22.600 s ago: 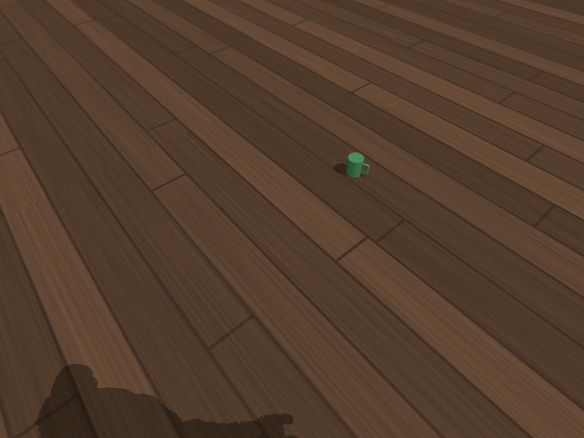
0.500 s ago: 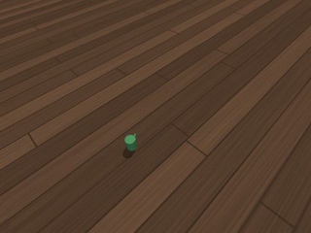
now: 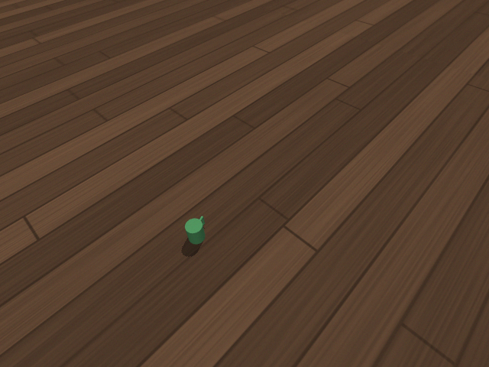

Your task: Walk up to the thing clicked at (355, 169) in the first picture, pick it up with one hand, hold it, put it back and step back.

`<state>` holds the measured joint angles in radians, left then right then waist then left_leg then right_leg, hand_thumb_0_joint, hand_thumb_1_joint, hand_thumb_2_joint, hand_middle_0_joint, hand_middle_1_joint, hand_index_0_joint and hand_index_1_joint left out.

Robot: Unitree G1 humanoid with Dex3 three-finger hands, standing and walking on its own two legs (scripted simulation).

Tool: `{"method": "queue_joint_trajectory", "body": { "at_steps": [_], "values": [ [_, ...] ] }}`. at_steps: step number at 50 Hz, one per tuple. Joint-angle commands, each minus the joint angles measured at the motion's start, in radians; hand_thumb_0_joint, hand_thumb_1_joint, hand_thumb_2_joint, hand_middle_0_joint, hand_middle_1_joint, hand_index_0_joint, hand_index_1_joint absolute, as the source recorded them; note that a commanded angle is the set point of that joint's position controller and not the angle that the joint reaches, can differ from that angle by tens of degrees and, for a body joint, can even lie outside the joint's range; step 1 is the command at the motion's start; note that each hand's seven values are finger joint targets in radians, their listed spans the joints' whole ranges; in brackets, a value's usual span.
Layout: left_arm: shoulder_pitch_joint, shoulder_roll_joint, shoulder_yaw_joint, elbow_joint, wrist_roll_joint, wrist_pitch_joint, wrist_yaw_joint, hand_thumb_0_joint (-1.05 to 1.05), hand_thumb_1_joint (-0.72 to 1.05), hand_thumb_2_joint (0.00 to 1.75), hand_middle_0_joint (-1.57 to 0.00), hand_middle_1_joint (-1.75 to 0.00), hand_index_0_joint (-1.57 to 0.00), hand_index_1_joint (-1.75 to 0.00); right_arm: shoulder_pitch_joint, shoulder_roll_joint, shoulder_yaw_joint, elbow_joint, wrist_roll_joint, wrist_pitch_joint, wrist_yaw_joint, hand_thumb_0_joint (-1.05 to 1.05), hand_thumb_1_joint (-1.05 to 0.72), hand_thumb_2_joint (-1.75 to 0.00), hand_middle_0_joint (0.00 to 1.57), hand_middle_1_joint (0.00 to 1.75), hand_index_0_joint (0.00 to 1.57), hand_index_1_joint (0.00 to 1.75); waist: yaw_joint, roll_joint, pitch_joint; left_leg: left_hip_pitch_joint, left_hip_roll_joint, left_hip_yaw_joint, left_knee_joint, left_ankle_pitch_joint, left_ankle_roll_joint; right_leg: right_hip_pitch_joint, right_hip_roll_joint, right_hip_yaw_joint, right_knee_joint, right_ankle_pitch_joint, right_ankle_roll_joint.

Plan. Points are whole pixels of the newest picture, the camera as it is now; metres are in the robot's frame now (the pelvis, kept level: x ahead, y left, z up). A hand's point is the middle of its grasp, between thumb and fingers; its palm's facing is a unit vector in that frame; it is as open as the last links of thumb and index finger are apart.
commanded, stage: walk up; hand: left
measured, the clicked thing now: (197, 228) +0.81 +0.25 -0.71
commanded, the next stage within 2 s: stand in 0.48 s
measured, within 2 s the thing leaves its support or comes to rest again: neither
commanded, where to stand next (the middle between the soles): +0.40 +0.03 m, yaw -2 degrees
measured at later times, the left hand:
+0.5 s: hand out of the picture +0.11 +0.27 -0.14, palm faces +0.03 -0.94 -0.34, open 7.4 cm
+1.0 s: hand out of the picture +0.07 +0.26 -0.14, palm faces -0.03 -0.94 -0.35, open 7.4 cm
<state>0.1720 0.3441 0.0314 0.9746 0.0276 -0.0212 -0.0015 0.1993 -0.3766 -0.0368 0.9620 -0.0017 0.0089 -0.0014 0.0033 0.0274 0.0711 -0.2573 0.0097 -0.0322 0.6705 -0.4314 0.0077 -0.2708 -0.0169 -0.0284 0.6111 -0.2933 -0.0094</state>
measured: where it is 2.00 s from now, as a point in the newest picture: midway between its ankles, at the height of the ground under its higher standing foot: outside the picture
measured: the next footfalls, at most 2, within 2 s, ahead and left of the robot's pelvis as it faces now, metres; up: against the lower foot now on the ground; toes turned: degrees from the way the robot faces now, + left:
left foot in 1.78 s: +0.17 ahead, +0.18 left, +0.00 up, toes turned +5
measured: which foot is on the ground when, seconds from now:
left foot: down 0.00-1.00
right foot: down 0.00-1.00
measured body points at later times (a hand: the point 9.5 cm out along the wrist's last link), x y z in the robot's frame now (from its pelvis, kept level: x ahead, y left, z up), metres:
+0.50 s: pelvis +0.01 +0.01 +0.02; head +0.02 +0.02 +0.47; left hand +0.11 +0.32 -0.11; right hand +0.11 -0.28 -0.11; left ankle +0.00 +0.14 -0.73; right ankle +0.02 -0.12 -0.73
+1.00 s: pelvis +0.01 +0.00 +0.02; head +0.02 +0.00 +0.47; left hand +0.07 +0.31 -0.11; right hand +0.08 -0.30 -0.12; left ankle +0.00 +0.14 -0.73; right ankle +0.02 -0.12 -0.73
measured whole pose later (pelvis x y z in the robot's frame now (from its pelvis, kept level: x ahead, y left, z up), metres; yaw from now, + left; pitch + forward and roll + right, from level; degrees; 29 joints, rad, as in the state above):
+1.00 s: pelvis +0.01 +0.00 +0.02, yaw +0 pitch -2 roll +0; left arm 0.11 0.35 -0.01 1.15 0.01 -0.02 0.00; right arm 0.11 -0.35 0.00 1.14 -0.01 -0.01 0.01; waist 0.01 0.00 0.06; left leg -0.10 0.01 -0.02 0.31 -0.18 -0.02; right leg -0.14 -0.03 -0.03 0.33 -0.16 0.01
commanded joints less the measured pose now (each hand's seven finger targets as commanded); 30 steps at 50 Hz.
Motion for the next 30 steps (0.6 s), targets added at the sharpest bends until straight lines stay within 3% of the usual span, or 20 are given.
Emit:
{"method": "queue_joint_trajectory", "body": {
  "at_steps": [1,2,3,4,7,10,20,27,30],
  "values": [
    [-0.119,0.247,0.067,-0.075,-0.016,-0.031,0.014,0.00,0.90,0.90,-0.20,-0.30,-0.20,-0.30,0.028,-0.171,-0.041,-0.003,-0.007,-0.038,-0.008,0.00,-0.90,-0.90,0.20,0.30,0.20,0.30,-0.017,-0.130,-0.091,0.099,0.064,-0.058,-0.188,0.359,0.021,0.013,-0.161,0.167,-0.156,0.277,-0.065],
    [-0.101,0.241,0.065,-0.066,-0.022,-0.029,0.011,0.00,0.90,0.90,-0.20,-0.30,-0.20,-0.30,0.018,-0.176,-0.040,-0.003,-0.011,-0.041,-0.010,0.00,-0.90,-0.90,0.20,0.30,0.20,0.30,-0.004,-0.120,-0.118,0.108,0.081,-0.077,-0.191,0.432,0.033,0.039,-0.137,0.145,-0.130,0.324,-0.050],
    [-0.091,0.232,0.063,-0.060,-0.026,-0.025,0.010,0.00,0.90,0.90,-0.20,-0.30,-0.20,-0.30,-0.004,-0.184,-0.037,-0.004,-0.014,-0.044,-0.013,0.00,-0.90,-0.90,0.20,0.30,0.20,0.30,0.008,-0.118,-0.136,0.093,0.109,-0.105,-0.204,0.433,0.046,0.062,-0.121,0.135,-0.143,0.280,-0.040],
    [-0.092,0.234,0.064,-0.048,-0.031,-0.023,0.010,0.00,0.90,0.90,-0.20,-0.30,-0.20,-0.30,-0.051,-0.206,-0.037,-0.004,-0.007,-0.045,-0.009,0.00,-0.90,-0.90,0.20,0.30,0.20,0.30,0.022,-0.086,-0.119,0.047,0.106,-0.105,-0.191,0.411,0.049,0.092,-0.100,0.111,-0.167,0.202,-0.030],
    [-0.128,0.229,0.064,-0.028,-0.028,-0.022,0.013,0.00,0.90,0.90,-0.20,-0.30,-0.20,-0.30,-0.055,-0.192,-0.031,0.024,-0.008,-0.046,-0.012,0.00,-0.90,-0.90,0.20,0.30,0.20,0.30,0.008,-0.046,-0.143,0.055,0.101,-0.069,-0.217,0.489,0.035,0.170,-0.115,0.102,-0.142,0.326,-0.037],
    [-0.127,0.221,0.057,-0.014,-0.034,-0.019,0.013,0.00,0.90,0.90,-0.20,-0.30,-0.20,-0.30,-0.079,-0.192,-0.030,0.040,-0.009,-0.047,-0.014,0.00,-0.90,-0.90,0.20,0.30,0.20,0.30,0.015,0.001,-0.155,0.068,0.111,-0.078,-0.237,0.532,0.038,0.184,-0.107,0.083,-0.144,0.329,-0.035],
    [-0.153,0.213,0.046,0.035,-0.025,-0.013,0.005,0.00,0.90,0.90,-0.20,-0.30,-0.20,-0.30,-0.165,-0.172,-0.022,0.059,-0.013,-0.044,-0.007,0.00,-0.90,-0.90,0.20,0.30,0.20,0.30,0.021,0.012,-0.103,0.055,0.119,-0.096,-0.342,0.374,0.027,0.193,-0.099,0.075,-0.235,0.225,-0.011],
    [-0.156,0.202,0.018,0.077,-0.020,-0.020,0.002,0.00,0.90,0.90,-0.20,-0.30,-0.20,-0.30,-0.167,-0.181,-0.021,0.083,-0.006,-0.051,-0.001,0.00,-0.90,-0.90,0.20,0.30,0.20,0.30,-0.004,0.000,-0.122,0.147,0.120,-0.085,-0.377,0.413,0.013,0.184,-0.112,0.090,-0.293,0.262,-0.008],
    [-0.152,0.221,0.015,0.091,-0.020,-0.022,0.004,0.00,0.90,0.90,-0.20,-0.30,-0.20,-0.30,-0.164,-0.172,-0.019,0.093,-0.006,-0.046,0.002,0.00,-0.90,-0.90,0.20,0.30,0.20,0.30,-0.006,-0.029,-0.108,0.145,0.113,-0.078,-0.396,0.380,0.009,0.176,-0.117,0.096,-0.316,0.241,-0.007]
  ]
}}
